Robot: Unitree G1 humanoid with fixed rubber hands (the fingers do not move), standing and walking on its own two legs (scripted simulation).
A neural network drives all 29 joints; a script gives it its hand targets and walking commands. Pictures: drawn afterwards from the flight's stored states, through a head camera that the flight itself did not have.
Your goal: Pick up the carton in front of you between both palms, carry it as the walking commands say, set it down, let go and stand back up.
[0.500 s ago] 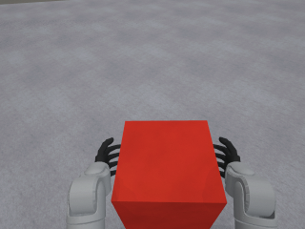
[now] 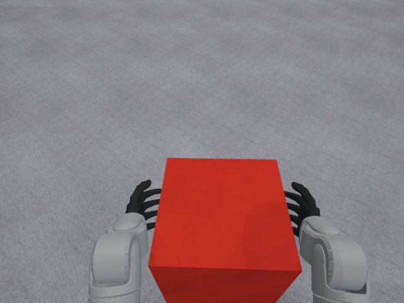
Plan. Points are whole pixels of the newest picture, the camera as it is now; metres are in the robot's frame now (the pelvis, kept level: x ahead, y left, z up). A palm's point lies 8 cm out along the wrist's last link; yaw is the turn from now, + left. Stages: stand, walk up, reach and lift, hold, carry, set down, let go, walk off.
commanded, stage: carry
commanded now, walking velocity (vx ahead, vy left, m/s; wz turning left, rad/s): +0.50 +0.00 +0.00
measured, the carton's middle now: (219, 237) +0.27 -0.01 -0.01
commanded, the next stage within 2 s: none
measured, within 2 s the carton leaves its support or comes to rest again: neither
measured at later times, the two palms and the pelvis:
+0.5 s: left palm (169, 102) +0.58 +0.12 +0.08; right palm (282, 102) +0.60 -0.18 +0.08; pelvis +0.33 -0.04 +0.00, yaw +3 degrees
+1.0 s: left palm (168, 60) +0.85 +0.15 +0.06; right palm (256, 61) +0.86 -0.15 +0.06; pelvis +0.59 +0.00 -0.01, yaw +1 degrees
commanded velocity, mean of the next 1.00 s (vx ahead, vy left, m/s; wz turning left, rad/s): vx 0.26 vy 0.00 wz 0.00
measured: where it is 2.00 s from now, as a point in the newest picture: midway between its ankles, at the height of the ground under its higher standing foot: (209, 234)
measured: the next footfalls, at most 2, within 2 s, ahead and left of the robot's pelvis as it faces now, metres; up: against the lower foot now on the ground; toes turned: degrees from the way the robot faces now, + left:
right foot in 0.20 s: +0.33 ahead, -0.13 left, +0.00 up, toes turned -9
left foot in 0.68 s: +0.64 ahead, +0.10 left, +0.00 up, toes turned +1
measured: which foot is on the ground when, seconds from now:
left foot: down 0.00-0.22, up 0.24-0.66, down 0.68-1.00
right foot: up 0.00-0.18, down 0.20-0.70, up 0.72-0.94, down 0.96-1.00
